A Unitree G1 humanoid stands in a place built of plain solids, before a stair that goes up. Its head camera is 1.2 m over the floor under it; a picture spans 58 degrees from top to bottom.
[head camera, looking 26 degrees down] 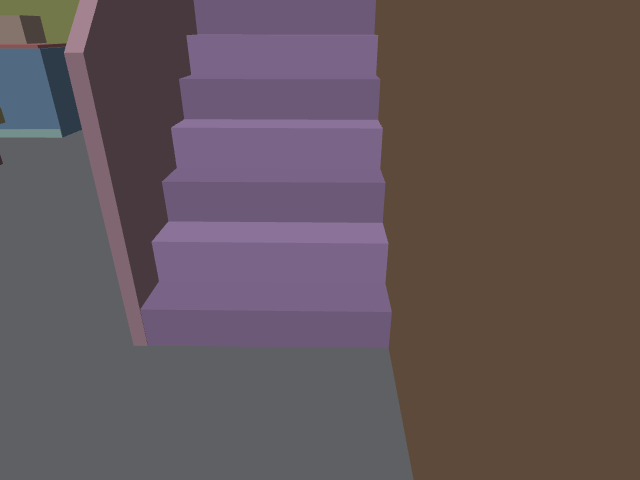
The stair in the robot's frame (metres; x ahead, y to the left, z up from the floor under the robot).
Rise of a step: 0.20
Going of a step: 0.22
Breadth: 1.01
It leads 1 degrees to the right of straight ahead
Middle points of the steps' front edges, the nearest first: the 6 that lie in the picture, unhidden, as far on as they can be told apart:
1.44 0.22 0.18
1.65 0.22 0.38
1.87 0.21 0.58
2.09 0.21 0.78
2.30 0.21 0.97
2.52 0.20 1.17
